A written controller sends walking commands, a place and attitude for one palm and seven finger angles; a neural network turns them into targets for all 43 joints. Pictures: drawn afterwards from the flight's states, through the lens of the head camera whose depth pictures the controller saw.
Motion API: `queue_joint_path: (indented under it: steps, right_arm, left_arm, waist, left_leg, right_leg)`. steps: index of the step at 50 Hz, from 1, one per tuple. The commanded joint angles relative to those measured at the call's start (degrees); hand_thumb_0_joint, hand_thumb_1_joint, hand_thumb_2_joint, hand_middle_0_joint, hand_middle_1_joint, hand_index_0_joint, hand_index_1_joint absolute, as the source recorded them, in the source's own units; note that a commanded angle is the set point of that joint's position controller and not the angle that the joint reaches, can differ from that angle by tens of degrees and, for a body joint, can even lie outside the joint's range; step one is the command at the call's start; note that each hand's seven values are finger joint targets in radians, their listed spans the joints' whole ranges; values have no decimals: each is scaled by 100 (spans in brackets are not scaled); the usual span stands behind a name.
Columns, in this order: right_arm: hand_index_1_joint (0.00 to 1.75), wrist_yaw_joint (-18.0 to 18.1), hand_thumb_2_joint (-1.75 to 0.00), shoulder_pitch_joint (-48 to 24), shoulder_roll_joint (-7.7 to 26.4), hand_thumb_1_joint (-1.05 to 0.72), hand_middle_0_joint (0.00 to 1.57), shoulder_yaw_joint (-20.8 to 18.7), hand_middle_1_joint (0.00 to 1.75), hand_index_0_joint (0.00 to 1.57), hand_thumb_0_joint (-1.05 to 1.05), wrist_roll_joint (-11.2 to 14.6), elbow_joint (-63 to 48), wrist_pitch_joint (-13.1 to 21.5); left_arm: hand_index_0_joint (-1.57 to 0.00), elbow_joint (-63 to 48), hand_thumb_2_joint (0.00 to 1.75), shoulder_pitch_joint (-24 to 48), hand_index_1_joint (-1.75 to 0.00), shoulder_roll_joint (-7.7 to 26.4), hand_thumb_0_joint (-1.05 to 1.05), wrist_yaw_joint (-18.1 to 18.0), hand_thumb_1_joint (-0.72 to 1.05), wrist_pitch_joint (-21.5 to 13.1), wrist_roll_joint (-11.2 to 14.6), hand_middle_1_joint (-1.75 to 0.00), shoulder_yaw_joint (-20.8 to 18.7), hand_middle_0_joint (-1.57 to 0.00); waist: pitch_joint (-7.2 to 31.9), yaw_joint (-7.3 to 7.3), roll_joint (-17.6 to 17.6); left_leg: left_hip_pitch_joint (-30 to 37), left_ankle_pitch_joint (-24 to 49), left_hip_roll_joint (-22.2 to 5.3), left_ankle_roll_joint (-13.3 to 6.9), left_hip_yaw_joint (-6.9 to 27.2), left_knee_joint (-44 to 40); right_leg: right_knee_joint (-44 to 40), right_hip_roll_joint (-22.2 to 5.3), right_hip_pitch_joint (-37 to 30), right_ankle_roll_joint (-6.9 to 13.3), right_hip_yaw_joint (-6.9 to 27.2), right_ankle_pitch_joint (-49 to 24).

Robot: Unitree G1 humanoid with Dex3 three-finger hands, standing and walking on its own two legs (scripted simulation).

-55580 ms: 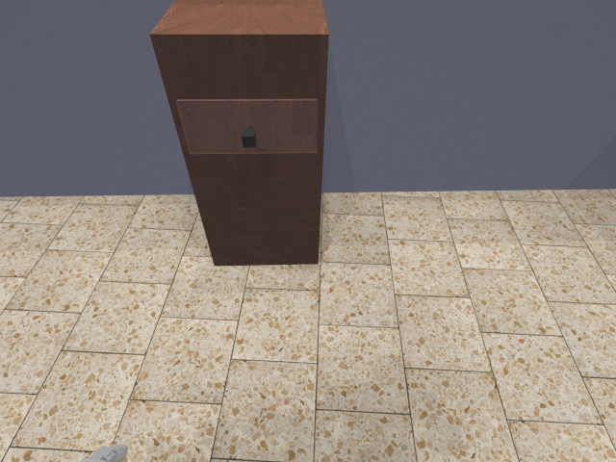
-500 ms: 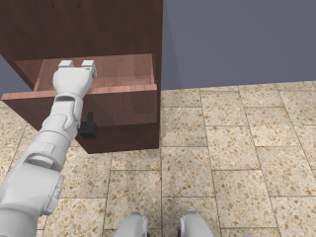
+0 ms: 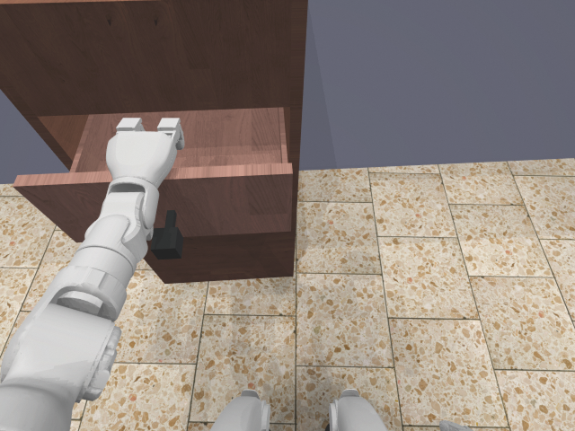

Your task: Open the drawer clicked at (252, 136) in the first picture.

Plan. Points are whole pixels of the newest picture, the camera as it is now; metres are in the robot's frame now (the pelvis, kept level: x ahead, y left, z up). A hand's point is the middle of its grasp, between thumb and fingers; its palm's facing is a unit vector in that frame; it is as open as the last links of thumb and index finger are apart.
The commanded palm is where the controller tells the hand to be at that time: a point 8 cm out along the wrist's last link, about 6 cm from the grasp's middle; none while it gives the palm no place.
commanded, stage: lower the fingers behind the handle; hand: left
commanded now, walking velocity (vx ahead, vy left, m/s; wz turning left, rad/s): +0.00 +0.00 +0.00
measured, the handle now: (169, 232) +0.41 +0.20 -0.02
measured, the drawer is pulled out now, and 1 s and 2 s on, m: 0.13 0.13 0.13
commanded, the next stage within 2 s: lift the fingers back up to retry in 1.48 s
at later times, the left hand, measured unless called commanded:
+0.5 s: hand (153, 180) +0.47 +0.23 +0.03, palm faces +0.02 +0.06 -1.00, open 14.6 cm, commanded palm +0.44 +0.18 -0.05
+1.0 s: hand (153, 180) +0.47 +0.23 +0.03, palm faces +0.03 +0.07 -1.00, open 14.6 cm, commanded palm +0.43 +0.18 -0.08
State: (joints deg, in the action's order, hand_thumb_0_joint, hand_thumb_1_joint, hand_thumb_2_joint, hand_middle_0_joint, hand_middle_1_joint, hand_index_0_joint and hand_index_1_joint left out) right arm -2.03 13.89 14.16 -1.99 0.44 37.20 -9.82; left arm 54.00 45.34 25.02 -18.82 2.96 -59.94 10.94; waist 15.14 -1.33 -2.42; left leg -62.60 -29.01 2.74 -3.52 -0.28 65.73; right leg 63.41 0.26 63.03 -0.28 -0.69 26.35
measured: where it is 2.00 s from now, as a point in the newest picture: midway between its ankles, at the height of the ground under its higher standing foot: outside the picture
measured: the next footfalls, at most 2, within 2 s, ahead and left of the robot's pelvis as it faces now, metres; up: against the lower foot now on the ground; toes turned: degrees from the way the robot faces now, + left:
none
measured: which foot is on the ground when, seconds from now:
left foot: down 0.00-1.00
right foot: down 0.00-1.00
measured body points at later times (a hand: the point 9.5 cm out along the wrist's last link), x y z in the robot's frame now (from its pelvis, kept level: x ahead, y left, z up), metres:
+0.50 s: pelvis -0.02 +0.00 -0.03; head +0.09 +0.00 +0.41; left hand +0.46 +0.22 +0.08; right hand +0.09 -0.26 -0.16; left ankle +0.01 +0.08 -0.64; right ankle +0.03 -0.13 -0.64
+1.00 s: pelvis -0.04 +0.00 -0.04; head +0.08 +0.01 +0.39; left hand +0.46 +0.22 +0.08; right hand +0.08 -0.26 -0.18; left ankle +0.01 +0.08 -0.64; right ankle +0.03 -0.13 -0.64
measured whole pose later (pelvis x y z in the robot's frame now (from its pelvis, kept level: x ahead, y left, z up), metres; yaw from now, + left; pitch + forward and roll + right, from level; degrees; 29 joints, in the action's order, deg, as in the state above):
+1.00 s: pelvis -0.04 +0.00 -0.04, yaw +2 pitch +28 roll -1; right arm -0.7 10.8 14.1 -0.1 1.2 37.7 -9.8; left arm 54.9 55.2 27.2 -14.8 6.8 -59.8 13.9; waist 15.7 -3.1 -1.5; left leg -75.1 -29.2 4.3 -3.3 0.1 76.1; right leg 74.6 -1.5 75.1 0.3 -1.6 27.8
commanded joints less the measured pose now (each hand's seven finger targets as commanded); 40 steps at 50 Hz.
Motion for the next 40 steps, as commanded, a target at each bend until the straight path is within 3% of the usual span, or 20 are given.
queue_joint_path:
  steps: [1, 4, 8, 9, 14, 18, 24, 25, 26, 30, 31, 35, 40]
  right_arm:
    - [30, 68, -90, 318, 850, -90, 20, -303, 30, 20, 0, -6, -420, 127]
    - [30, 56, -90, 286, 826, -90, 20, -300, 30, 20, 0, -12, -444, 128]
    - [30, 75, -90, 203, 848, -90, 20, -275, 30, 20, 0, -3, -463, 109]
    - [30, 79, -90, 179, 844, -90, 20, -263, 30, 20, 0, 3, -459, 127]
    - [30, 90, -90, 193, 845, -90, 20, -263, 30, 20, 0, -4, -407, 189]
    - [30, 89, -90, 178, 860, -90, 20, -256, 30, 20, 0, -11, -389, 173]
    - [30, 132, -90, 63, 868, -90, 20, -186, 30, 20, 0, 28, -436, 165]
    - [30, 133, -90, 46, 859, -90, 20, -180, 30, 20, 0, 30, -445, 179]
    - [30, 135, -90, 61, 879, -90, 20, -193, 30, 20, 0, 29, -421, 178]
    - [30, 152, -90, -1, 860, -90, 20, -155, 30, 20, 0, 57, -478, 180]
    - [30, 154, -90, -7, 880, -90, 20, -161, 30, 20, 0, 58, -455, 177]
    - [30, 180, -90, -15, 875, -90, 20, -141, 30, 20, 0, 69, -457, 189]
    - [30, 182, -90, -63, 885, -90, 20, -134, 30, 20, 0, 76, -451, 164]
  left_arm:
    - [-30, 137, 30, 254, -120, -1105, 0, 158, -50, -212, 265, -120, 288, -30]
    - [-30, 56, 30, 302, -120, -1263, 0, 165, -50, -200, 253, -120, 423, -30]
    - [-30, 108, 30, 329, -120, -1135, 0, 186, -50, -154, 254, -120, 334, -30]
    - [-30, 69, 30, 513, -120, -1223, 0, 200, -50, -147, 269, -120, 452, -30]
    - [-30, 124, 30, 872, -120, -1261, 0, 214, -50, -179, 190, -120, 554, -30]
    - [-30, 190, 30, 943, -120, -1175, 0, 207, -50, -77, 120, -120, 510, -30]
    - [-30, 213, 30, 980, -120, -1036, 0, 309, -50, 0, 166, -120, 479, -30]
    - [-30, 164, 30, 1087, -120, -1140, 0, 336, -50, 6, 198, -120, 590, -30]
    - [-30, 199, 30, 1092, -120, -1072, 0, 363, -50, 1, 186, -120, 535, -30]
    - [-30, 146, 30, 987, -120, -1130, 0, 429, -50, -4, 231, -120, 610, -30]
    - [-30, 151, 30, 1092, -120, -1105, 0, 451, -50, -4, 212, -120, 621, -30]
    - [-30, 124, 30, 1188, -120, -1140, 0, 469, -50, 3, 170, -120, 688, -30]
    - [-30, 97, 30, 1235, -120, -1198, 0, 492, -50, 42, 182, -120, 752, -30]
  waist:
    - [972, -706, 683]
    - [1056, -719, 546]
    - [1021, -702, 619]
    - [1046, -776, 656]
    - [1055, -868, 528]
    - [1169, -871, 417]
    - [1209, -853, 528]
    - [1155, -891, 404]
    - [1146, -910, 534]
    - [1227, -854, 418]
    - [1170, -911, 489]
    - [1184, -920, 326]
    - [1184, -938, 362]
  left_leg:
    - [1310, 1550, -212, 86, 320, -796]
    - [1366, 1582, -208, 96, 324, -745]
    - [1192, 1357, -176, 92, 333, -720]
    - [1169, 1254, -168, 74, 340, -685]
    - [1021, 1034, -166, 76, 427, -547]
    - [983, 1093, -158, 89, 419, -445]
    - [742, 803, -103, 59, 392, -383]
    - [713, 748, -103, 57, 388, -371]
    - [720, 747, -122, 58, 441, -373]
    - [667, 659, -98, 51, 422, -347]
    - [647, 625, -108, 48, 453, -334]
    - [607, 554, -104, 56, 482, -303]
    - [563, 527, -99, 48, 503, -277]
  right_leg:
    - [-705, 207, -417, 366, -314, -930]
    - [-616, 201, -325, 369, -339, -904]
    - [-569, 189, -269, 375, -336, -719]
    - [-577, 187, -198, 356, -327, -641]
    - [-383, 167, 143, 358, -343, -442]
    - [-268, 166, 251, 380, -344, -450]
    - [-219, 142, 261, 376, -328, -209]
    - [-211, 132, 326, 374, -333, -171]
    - [-178, 142, 372, 376, -354, -174]
    - [-111, 123, 408, 384, -347, -71]
    - [-100, 123, 479, 378, -353, -54]
    - [25, 118, 632, 396, -365, 16]
    - [75, 97, 707, 405, -362, 54]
